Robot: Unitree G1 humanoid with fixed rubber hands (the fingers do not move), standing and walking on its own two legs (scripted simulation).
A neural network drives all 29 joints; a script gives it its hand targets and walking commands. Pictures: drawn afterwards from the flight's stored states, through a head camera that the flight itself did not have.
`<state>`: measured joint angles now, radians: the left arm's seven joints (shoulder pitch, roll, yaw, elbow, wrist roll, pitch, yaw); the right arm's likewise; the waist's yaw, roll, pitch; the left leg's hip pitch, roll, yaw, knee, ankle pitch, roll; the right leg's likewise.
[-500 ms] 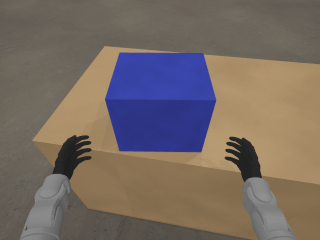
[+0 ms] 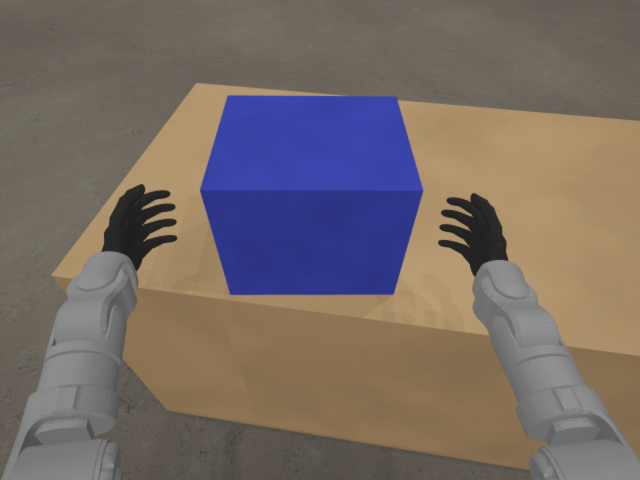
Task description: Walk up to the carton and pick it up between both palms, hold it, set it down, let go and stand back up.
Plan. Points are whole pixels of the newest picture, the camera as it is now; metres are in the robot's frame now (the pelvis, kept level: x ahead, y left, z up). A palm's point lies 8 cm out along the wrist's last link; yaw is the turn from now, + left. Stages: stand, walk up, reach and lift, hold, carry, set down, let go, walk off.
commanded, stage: reach and lift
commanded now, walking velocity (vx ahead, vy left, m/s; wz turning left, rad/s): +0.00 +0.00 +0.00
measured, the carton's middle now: (312, 196) +0.53 +0.03 +0.04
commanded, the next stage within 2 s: none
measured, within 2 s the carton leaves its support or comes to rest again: neither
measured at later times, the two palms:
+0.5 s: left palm (129, 183) +0.42 +0.26 +0.16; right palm (483, 188) +0.43 -0.19 +0.15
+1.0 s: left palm (124, 128) +0.46 +0.26 +0.21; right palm (487, 129) +0.47 -0.19 +0.21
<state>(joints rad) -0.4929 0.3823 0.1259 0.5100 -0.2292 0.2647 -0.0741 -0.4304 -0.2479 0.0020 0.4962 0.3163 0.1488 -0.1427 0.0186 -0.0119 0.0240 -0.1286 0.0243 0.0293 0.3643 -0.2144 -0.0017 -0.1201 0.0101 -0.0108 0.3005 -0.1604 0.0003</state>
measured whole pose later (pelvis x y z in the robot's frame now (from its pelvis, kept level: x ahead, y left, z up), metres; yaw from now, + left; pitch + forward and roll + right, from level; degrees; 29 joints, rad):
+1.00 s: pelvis +0.00 -0.01 -0.01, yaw +1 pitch +13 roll -1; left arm -1.30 0.54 -0.18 1.35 -0.42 0.16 -0.05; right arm -1.24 -0.34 0.03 1.23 0.39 0.21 -0.09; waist -0.04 -0.02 -0.16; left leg -0.44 0.03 0.00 0.41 -0.19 -0.01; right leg -0.42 0.01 -0.04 0.34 -0.14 -0.01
